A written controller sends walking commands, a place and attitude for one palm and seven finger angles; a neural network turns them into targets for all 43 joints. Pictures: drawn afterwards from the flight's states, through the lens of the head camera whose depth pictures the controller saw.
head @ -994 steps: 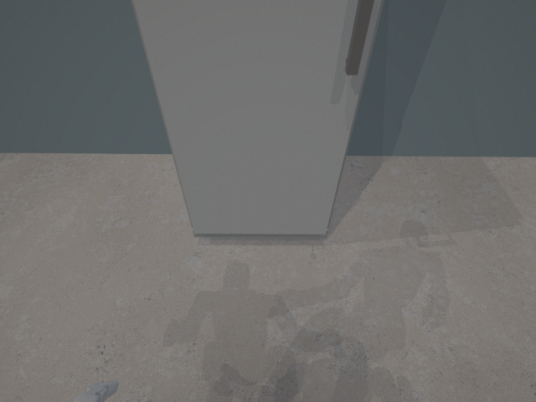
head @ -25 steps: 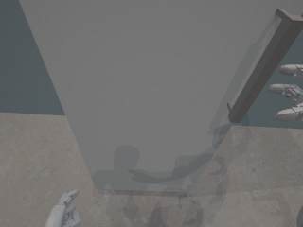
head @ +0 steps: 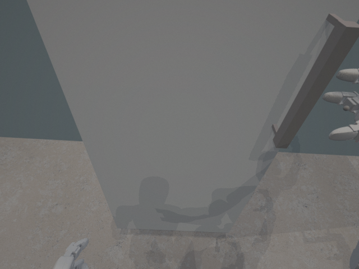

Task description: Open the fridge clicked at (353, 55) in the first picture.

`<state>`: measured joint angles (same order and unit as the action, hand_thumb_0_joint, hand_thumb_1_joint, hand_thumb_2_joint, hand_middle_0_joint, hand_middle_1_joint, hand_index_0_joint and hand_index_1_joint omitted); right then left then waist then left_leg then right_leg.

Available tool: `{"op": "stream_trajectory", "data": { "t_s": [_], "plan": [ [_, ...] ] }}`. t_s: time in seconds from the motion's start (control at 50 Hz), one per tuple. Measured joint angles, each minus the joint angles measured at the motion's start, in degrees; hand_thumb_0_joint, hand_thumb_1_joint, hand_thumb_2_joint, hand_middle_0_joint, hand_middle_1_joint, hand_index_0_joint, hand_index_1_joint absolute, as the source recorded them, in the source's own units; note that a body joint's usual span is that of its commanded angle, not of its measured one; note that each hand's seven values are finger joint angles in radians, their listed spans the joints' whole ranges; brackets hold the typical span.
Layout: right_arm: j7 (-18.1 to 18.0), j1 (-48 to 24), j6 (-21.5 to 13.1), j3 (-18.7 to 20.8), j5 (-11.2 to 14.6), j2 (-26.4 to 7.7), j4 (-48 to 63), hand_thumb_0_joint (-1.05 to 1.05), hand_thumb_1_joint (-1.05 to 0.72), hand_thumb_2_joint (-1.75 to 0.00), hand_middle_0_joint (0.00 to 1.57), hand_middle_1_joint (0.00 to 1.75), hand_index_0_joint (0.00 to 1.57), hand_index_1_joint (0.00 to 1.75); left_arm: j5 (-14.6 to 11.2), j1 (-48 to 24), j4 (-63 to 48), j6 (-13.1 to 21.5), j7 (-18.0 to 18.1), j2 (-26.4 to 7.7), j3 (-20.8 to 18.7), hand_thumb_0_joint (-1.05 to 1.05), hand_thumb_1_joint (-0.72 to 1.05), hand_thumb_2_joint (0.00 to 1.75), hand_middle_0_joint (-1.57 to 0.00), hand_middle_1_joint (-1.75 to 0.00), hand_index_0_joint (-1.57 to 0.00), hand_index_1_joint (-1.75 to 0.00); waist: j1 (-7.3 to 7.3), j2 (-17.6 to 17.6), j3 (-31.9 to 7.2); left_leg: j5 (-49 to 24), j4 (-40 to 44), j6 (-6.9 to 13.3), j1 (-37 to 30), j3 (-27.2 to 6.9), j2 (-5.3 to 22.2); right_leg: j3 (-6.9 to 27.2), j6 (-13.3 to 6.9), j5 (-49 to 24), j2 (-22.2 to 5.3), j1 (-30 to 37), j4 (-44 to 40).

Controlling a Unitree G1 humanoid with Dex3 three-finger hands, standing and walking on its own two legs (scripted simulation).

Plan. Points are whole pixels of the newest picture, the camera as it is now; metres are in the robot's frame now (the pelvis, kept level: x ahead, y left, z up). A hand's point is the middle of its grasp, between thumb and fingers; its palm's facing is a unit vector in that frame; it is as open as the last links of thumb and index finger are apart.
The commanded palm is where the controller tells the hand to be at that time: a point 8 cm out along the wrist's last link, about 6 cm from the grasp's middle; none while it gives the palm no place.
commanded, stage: move the hooked fingers beside the handle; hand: right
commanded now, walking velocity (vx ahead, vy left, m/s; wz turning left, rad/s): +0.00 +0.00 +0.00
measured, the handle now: (302, 91) +0.43 -0.21 +0.23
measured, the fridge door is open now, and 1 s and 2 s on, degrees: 0 0 0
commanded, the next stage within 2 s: feel for the door with the fingertips in 1.50 s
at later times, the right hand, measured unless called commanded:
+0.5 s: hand (346, 113) +0.38 -0.28 +0.22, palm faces +0.03 +1.00 -0.08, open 14.0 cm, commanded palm +0.36 -0.32 +0.24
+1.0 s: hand (351, 112) +0.37 -0.28 +0.24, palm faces +0.02 +1.00 -0.06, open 14.0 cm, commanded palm +0.34 -0.31 +0.23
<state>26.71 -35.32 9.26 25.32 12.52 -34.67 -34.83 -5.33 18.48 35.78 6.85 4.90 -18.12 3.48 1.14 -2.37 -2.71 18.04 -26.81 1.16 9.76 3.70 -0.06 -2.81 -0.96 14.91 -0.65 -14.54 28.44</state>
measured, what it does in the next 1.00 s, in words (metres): stands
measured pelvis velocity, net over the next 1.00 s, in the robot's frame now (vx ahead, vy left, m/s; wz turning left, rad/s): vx -0.01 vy -0.01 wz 0.00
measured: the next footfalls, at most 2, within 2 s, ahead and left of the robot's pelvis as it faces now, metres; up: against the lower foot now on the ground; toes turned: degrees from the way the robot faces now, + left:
none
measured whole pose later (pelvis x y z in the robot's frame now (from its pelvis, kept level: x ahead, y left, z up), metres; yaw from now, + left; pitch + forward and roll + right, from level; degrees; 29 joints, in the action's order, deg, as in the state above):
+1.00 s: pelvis -0.01 -0.01 +0.00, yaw +0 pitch +1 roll +0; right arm 26.1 -34.7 12.6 23.6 13.5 -34.0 -32.6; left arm -5.7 15.6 34.8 7.0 4.8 -17.3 4.3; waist 0.3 -2.7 -3.4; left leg 17.6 -26.7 0.7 9.7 3.8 0.3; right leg -2.7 -1.4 14.7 -0.3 -14.8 28.8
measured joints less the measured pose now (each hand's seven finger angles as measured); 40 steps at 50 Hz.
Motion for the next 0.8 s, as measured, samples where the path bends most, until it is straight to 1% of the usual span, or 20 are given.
{"op": "stream_trajectory", "data": {
  "t_s": [0.1,0.14,0.22,0.28,0.34,0.38,0.42,0.46,0.52,0.56,0.6,0.66,0.74,0.8],
  "plan": [
    [0.6,-0.9,2.5,-1.4,0.4,-0.8,-2.8,-0.01,0.5,-0.3,0.3,1.2,0.3,1.2,-0.3,-1.7,-0.3,0.0,0.1,-0.4,0.0,0.01,0.91,0.9,-0.2,-0.29,-0.2,-0.3,-0.14,-0.8,-0.3,-0.1,-0.3,-0.1,0.8,0.3,0.1,0.3,-0.1,-0.2,0.1,-0.9,0.3],
    [0.7,-0.9,2.6,-1.4,0.4,-0.8,-3.6,-0.01,0.5,-0.3,0.3,1.2,0.3,1.2,-0.3,-2.4,-0.5,-0.1,0.1,-0.3,0.0,0.01,0.91,0.9,-0.2,-0.29,-0.2,-0.3,-0.08,-0.9,-0.2,-0.2,-0.5,-0.1,1.1,0.4,0.1,0.3,-0.1,-0.4,0.1,-1.2,0.4],
    [0.2,-0.3,0.9,-1.2,-0.1,0.1,-1.9,-0.01,0.5,-0.3,0.3,1.2,0.3,1.2,-0.2,-2.7,-0.9,0.2,0.3,0.1,0.2,0.01,0.91,0.9,-0.2,-0.29,-0.2,-0.3,-0.36,-0.5,0.0,-0.3,-0.5,0.0,1.0,0.4,0.1,0.5,-0.1,-0.5,0.1,-1.1,0.4],
    [0.2,-1.7,-0.4,-1.8,0.3,0.6,-2.2,-0.01,0.5,-0.3,0.3,1.2,0.3,1.2,-0.1,-2.7,-0.5,0.5,0.5,0.4,0.7,0.01,0.91,0.9,-0.2,-0.29,-0.2,-0.3,-0.55,-0.1,0.0,-0.3,-0.3,0.1,0.5,0.7,0.0,0.7,0.0,-0.5,0.1,-0.9,0.5],
    [0.6,-4.0,-0.3,-1.6,0.5,-0.5,-5.7,-0.01,0.5,-0.3,0.31,1.2,0.3,1.2,-0.3,-3.0,-0.1,0.6,0.5,0.5,1.1,0.01,0.91,0.9,-0.2,-0.3,-0.2,-0.3,-0.17,0.1,-0.2,-0.3,-0.4,0.1,0.8,0.7,0.0,0.8,0.0,-0.4,0.0,-1.2,0.7],
    [0.6,-5.0,0.4,-1.6,-0.1,-1.7,-8.4,-0.01,0.5,-0.3,0.31,1.2,0.3,1.2,-0.3,-3.0,-0.3,0.4,0.5,0.5,1.1,0.01,0.91,0.9,-0.2,-0.3,-0.2,-0.3,0.18,0.0,-0.3,-0.4,-0.5,0.1,1.3,0.6,-0.1,0.7,0.0,-0.5,0.0,-1.7,0.8],
    [0.6,-5.2,1.0,-1.5,-0.7,-2.6,-9.9,-0.01,0.5,-0.3,0.31,1.2,0.3,1.2,-0.4,-2.7,-0.6,0.3,0.4,0.3,0.9,0.01,0.91,0.9,-0.2,-0.3,-0.2,-0.3,0.49,-0.2,-0.2,-0.5,-0.6,0.0,1.9,0.5,0.0,0.5,-0.1,-0.6,0.0,-2.1,0.8],
    [0.6,-4.5,0.6,-1.5,-1.0,-3.0,-9.8,-0.01,0.5,-0.3,0.3,1.2,0.3,1.2,-0.3,-2.1,-0.7,0.0,0.4,0.1,0.6,0.01,0.91,0.9,-0.2,-0.3,-0.2,-0.3,0.63,-0.4,0.0,-0.6,-0.6,-0.1,2.2,0.4,0.0,0.4,-0.2,-0.6,0.0,-2.4,0.8],
    [0.9,-3.1,-0.9,-1.4,-0.8,-2.0,-6.7,-0.01,0.5,-0.3,0.3,1.2,0.3,1.2,-0.2,-0.8,-0.5,-0.1,0.4,-0.2,0.3,0.01,0.91,0.9,-0.2,-0.3,-0.2,-0.3,0.41,-0.3,0.3,-0.6,-0.3,-0.2,1.8,0.2,0.1,0.3,-0.3,-0.6,0.1,-2.1,0.6],
    [1.2,-2.8,-1.9,-1.8,0.0,-1.1,-4.9,-0.01,0.5,-0.3,0.3,1.2,0.3,1.2,-0.2,-0.1,0.1,-0.1,0.5,-0.2,0.3,0.01,0.91,0.9,-0.2,-0.3,-0.2,-0.3,0.22,-0.1,0.2,-0.6,-0.1,-0.2,1.3,0.3,0.1,0.3,-0.3,-0.4,0.1,-1.7,0.6],
    [1.5,-3.0,-2.2,-1.7,0.7,-0.4,-3.9,-0.01,0.5,-0.3,0.3,1.2,0.3,1.2,-0.1,0.2,0.6,0.0,0.4,-0.2,0.4,0.01,0.91,0.9,-0.2,-0.29,-0.2,-0.3,0.23,0.1,0.0,-0.5,0.0,-0.3,1.0,0.2,0.1,0.2,-0.3,-0.3,0.2,-1.3,0.5],
    [1.4,-2.9,-0.9,-1.0,1.0,-0.5,-4.5,-0.01,0.5,-0.3,0.3,1.2,0.3,1.2,-0.1,0.0,0.6,-0.1,0.0,-0.1,0.5,0.01,0.91,0.9,-0.2,-0.29,-0.2,-0.3,0.65,0.1,-0.5,-0.4,-0.1,-0.4,1.1,-0.2,0.2,-0.1,-0.4,-0.2,0.2,-1.2,0.4],
    [0.2,-0.9,1.7,-0.8,-0.1,-1.2,-4.1,-0.01,0.5,-0.3,0.31,1.2,0.3,1.2,-0.2,-0.3,-0.6,-0.4,-0.4,-0.1,0.0,0.01,0.91,0.9,-0.2,-0.29,-0.2,-0.3,1.03,-0.5,-0.6,-0.5,-0.4,-0.5,1.7,-0.6,0.3,-0.6,-0.6,-0.2,0.2,-1.5,0.3],
    [-0.5,1.7,1.8,-0.3,-0.3,-0.3,-0.5,-0.01,0.5,-0.3,0.3,1.2,0.3,1.2,-0.1,-0.4,-1.2,-0.4,-0.5,0.0,-0.1,0.01,0.91,0.9,-0.2,-0.29,-0.2,-0.3,0.72,-0.7,-0.2,-0.6,-0.2,-0.6,1.5,-0.8,0.3,-0.7,-0.6,-0.3,0.3,-1.2,0.1]
  ]
}}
